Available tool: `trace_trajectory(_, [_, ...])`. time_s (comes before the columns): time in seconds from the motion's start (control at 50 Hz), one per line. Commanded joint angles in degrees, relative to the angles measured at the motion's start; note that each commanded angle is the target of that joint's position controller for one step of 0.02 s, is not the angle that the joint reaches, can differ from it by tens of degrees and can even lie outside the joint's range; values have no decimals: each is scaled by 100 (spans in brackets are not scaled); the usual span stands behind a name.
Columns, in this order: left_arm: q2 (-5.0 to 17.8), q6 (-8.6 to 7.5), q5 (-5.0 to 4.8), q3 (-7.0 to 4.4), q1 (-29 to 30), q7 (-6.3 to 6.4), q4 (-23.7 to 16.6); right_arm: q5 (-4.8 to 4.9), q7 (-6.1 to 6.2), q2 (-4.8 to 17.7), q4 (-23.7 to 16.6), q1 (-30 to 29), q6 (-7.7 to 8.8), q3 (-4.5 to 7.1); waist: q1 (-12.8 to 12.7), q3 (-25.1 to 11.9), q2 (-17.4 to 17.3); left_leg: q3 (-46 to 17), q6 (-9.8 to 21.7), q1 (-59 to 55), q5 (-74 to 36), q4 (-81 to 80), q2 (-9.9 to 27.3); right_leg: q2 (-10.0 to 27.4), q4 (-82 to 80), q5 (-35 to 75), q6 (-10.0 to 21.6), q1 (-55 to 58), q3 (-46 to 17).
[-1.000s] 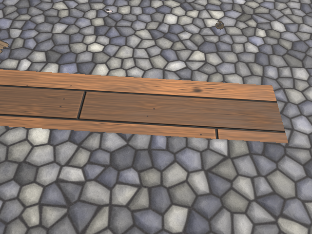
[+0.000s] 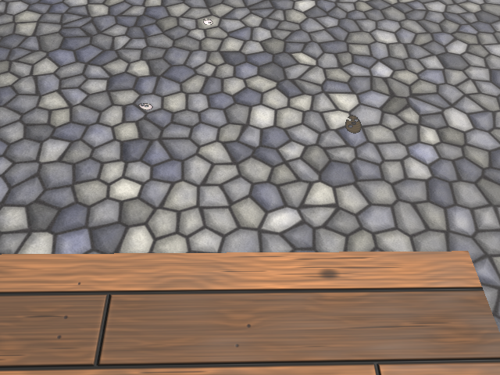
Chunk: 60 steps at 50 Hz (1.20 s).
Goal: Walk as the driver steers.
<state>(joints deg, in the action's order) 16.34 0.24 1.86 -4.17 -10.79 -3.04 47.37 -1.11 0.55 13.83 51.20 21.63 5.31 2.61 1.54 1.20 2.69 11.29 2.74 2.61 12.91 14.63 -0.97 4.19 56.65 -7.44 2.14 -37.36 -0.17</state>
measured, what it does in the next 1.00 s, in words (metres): walks ahead: right foot, then left foot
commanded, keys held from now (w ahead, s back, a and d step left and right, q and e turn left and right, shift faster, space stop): w+e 0.20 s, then w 0.06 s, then w+q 0.74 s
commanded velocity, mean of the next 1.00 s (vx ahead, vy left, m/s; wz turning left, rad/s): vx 0.50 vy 0.00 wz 0.07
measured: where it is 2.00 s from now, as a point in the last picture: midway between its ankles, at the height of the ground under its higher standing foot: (234, 208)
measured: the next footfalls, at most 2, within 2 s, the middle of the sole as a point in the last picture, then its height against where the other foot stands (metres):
right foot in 0.22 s outside the picture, level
left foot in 0.78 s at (250, 348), level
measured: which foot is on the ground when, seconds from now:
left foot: down 0.00-0.24, up 0.26-0.76, down 0.78-1.00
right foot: up 0.00-0.20, down 0.22-0.80, up 0.82-1.00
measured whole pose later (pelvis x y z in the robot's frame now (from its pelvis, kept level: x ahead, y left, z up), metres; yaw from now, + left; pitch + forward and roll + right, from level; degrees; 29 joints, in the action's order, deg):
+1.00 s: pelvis +0.54 -0.05 -0.01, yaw +8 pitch +0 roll +0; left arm 14.1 -3.0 2.6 -1.5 -9.5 -0.5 45.8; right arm 0.0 -0.4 15.6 51.6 18.2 2.2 4.1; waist 0.6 2.8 1.2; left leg -0.5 8.6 9.9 10.7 20.7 -8.9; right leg 6.0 63.3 -16.3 -1.3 -32.6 -2.4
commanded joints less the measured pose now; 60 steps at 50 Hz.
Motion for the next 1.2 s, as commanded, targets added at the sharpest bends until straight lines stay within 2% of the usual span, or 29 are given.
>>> trace_trajectory(0.02, [-70,-56,-3,103,505,-96,-500,-7,3,566,-272,-142,92,102,-67,334,-719,-414,525,193,-1875,-660,1454,60,-841,641,-6,-98,152])
trace_trajectory(0.12, [20,-62,44,137,1197,-151,-833,-11,59,810,-48,264,-4,171,97,460,-684,8,420,-490,-2761,-322,1689,-130,-1860,224,334,252,652])
trace_trajectory(0.16, [97,-57,68,97,1050,-107,-834,-21,91,956,5,283,-80,201,-23,274,-792,227,344,-779,-4413,363,1712,-455,-2039,-369,555,720,881])
trace_trajectory(0.2, [284,-111,80,-19,138,-28,-597,-18,106,1125,23,280,-195,239,-424,-315,-825,362,299,-758,-5374,1959,1695,-906,-2323,-819,843,1837,953])
trace_trajectory(0.22, [478,-163,148,-134,-826,52,-271,-9,94,1078,-26,261,-225,211,-851,-850,-538,442,152,-6,-4480,3323,1578,-903,-2782,-626,1047,3243,638])
trace_trajectory(0.24, [1109,-171,207,-314,-1337,155,-208,93,18,546,-340,424,-193,73,-894,-1539,492,446,-121,2083,-1362,5302,1106,707,-3015,-1494,1592,5133,-1641])
trace_trajectory(0.26, [1439,-123,-7,-366,-1228,190,-332,57,-43,602,-634,185,-142,109,-724,-1915,826,-474,-323,3437,1861,6650,84,1823,-3965,-788,2123,5582,-4303])
trace_trajectory(0.28, [1194,-76,-87,-307,-1151,252,-218,33,-57,777,-656,-357,-134,144,-801,-1253,-26,-1090,-252,3873,1218,6631,455,1656,-4036,-100,1912,5166,-3245])
trace_trajectory(0.3, [879,-119,-93,-219,-851,291,-167,121,-70,614,-624,-375,-78,79,-578,-617,-97,-1090,-178,3750,795,6277,648,1469,-4053,577,1717,4368,-2400])
trace_trajectory(0.32, [582,-184,-84,-125,-595,297,-144,107,-74,543,-466,-218,-84,69,-309,-288,-309,-1140,-134,3357,612,5718,827,1150,-4181,1100,1387,3722,-1752])
trace_trajectory(0.36, [285,-333,-87,-9,-310,296,-91,-55,-122,477,-213,193,-285,66,14,-159,-136,-1223,-145,2627,426,5255,885,788,-4460,1451,1060,2989,-963])
trace_trajectory(0.42, [401,-510,-92,-27,-575,273,106,-14,-219,407,-167,56,-426,104,28,-21,-67,-1318,-117,2808,16,4989,739,667,-4747,1661,884,2947,-470])
trace_trajectory(0.5, [345,-569,-92,11,-875,290,263,17,-237,402,-334,-720,-443,134,-188,331,36,-1445,-120,3625,-809,4275,594,595,-5004,1569,581,3303,33])
trace_trajectory(0.58, [262,-611,-94,80,-998,353,387,-22,-280,259,-497,-1317,-395,59,-308,457,58,-1101,-96,3649,-1416,3189,484,606,-5033,2023,478,3634,502])
trace_trajectory(0.66, [298,-579,-76,113,-1404,465,644,-60,-340,153,-767,-1902,-370,-30,-464,571,27,-568,121,3575,-1245,2321,334,798,-4741,3111,434,4319,833])
trace_trajectory(0.72, [537,-527,-45,85,-1313,548,699,-64,-309,270,-735,-1528,-384,16,-185,214,262,-205,478,2818,-461,2110,-125,918,-3747,5528,323,4695,1088])
trace_trajectory(0.74, [634,-489,-27,62,-1231,572,686,-74,-285,358,-640,-1145,-386,59,3,-10,348,-145,624,2408,-143,2098,-300,961,-3127,6119,316,4718,1154])
trace_trajectory(0.76, [720,-439,-7,38,-1146,571,643,-89,-263,501,-488,-589,-365,132,252,-332,356,-206,787,1768,72,1943,-432,991,-2220,6081,347,4551,1175])
trace_trajectory(0.78, [777,-413,-36,26,-988,544,558,-147,-226,700,-260,207,-318,242,681,-728,164,-505,1015,619,-42,1397,-421,877,-905,5104,315,3906,1252])
trace_trajectory(0.8, [553,-455,-52,84,-964,493,342,-175,-137,1257,-168,822,-325,423,879,-1252,-596,-2111,1452,-659,225,1205,822,462,1035,2288,200,2625,1341])
trace_trajectory(0.82, [191,-508,-136,118,-1049,363,-33,-68,-135,1656,-295,379,-385,520,324,-1522,-1752,-5422,2441,-1948,-191,423,2094,-937,2862,-2348,-72,134,576])
trace_trajectory(0.84, [448,-574,-23,110,-532,331,-96,113,-138,1488,-273,228,-416,510,473,-1101,-631,-4923,2318,-1640,-127,198,1971,-450,2859,-1840,16,-479,-357])
trace_trajectory(0.86, [428,-654,-102,125,-323,298,-212,106,-107,1196,-296,-69,-415,431,304,-482,-364,-4243,2086,-907,-362,65,1851,-196,2439,-1324,16,-507,-336])
trace_trajectory(0.88, [426,-674,-116,117,-392,306,-166,74,-99,887,-278,-274,-405,348,13,-8,60,-3707,1780,-155,-969,-82,1577,-7,1862,-1113,-30,-208,-267])
trace_trajectory(0.92, [314,-458,63,148,-560,291,-145,110,-52,710,-320,-545,-315,264,-296,62,-56,-2926,1484,564,-1693,-200,1038,162,1221,-1022,-233,416,-245])
trace_trajectory(0.98, [224,-242,105,167,-409,244,-291,131,-75,949,-274,-333,-179,310,-330,7,-290,-2571,1426,816,-2346,-263,731,155,595,-778,-457,448,-31])
trace_trajectory(1.08, [225,-217,56,197,717,205,-718,128,-74,998,-228,199,-212,327,97,117,-578,-2573,1067,379,-2405,-230,520,89,-850,313,-588,-78,84])
trace_trajectory(1.16, [180,-282,18,265,1332,153,-912,79,-25,909,-123,598,-201,279,407,115,-649,-2580,926,-273,-2838,-86,627,-64,-1768,788,-423,-82,174])
trace_trajectory(1.2, [209,-332,2,280,1519,139,-1001,37,12,929,-87,676,-186,259,454,159,-673,-2662,911,-537,-3090,7,791,-160,-2132,751,-270,58,200])
Keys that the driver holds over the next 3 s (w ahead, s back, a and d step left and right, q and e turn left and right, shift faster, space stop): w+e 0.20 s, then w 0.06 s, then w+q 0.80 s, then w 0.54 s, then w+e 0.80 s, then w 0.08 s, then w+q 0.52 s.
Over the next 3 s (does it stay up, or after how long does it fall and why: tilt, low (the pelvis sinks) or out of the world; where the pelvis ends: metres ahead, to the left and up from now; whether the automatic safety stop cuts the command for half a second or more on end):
stays up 1.59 0.02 -0.03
